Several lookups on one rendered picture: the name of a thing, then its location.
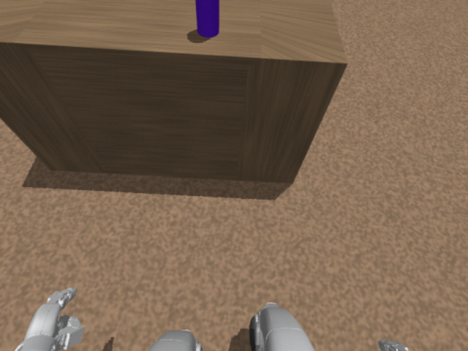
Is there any left robot hand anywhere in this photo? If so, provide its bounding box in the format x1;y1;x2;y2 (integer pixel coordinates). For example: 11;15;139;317
24;287;85;351

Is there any bottle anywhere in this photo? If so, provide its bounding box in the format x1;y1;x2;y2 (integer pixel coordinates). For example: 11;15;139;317
195;0;219;37

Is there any left robot arm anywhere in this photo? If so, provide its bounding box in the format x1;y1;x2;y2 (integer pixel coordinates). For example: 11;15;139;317
15;335;56;351

